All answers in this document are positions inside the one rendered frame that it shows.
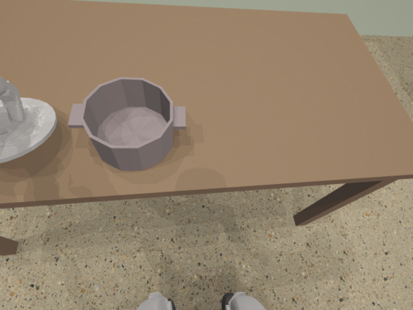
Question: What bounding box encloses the knob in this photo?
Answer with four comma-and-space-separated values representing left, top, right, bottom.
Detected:
0, 106, 13, 127

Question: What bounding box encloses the robot thigh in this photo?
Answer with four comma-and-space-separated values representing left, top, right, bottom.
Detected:
136, 297, 172, 310
225, 296, 266, 310

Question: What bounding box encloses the robot left hand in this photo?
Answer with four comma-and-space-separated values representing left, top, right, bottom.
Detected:
0, 77, 25, 135

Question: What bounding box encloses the left robot thigh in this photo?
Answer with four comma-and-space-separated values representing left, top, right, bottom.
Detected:
136, 297, 172, 310

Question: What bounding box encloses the pot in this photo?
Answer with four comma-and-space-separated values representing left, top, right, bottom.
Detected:
68, 77, 186, 171

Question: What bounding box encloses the table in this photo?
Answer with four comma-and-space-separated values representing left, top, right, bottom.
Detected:
0, 0, 413, 256

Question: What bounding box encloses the lid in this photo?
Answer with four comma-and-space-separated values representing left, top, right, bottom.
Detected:
0, 98, 57, 163

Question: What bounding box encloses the right robot thigh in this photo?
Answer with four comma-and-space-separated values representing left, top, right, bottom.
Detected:
225, 296, 266, 310

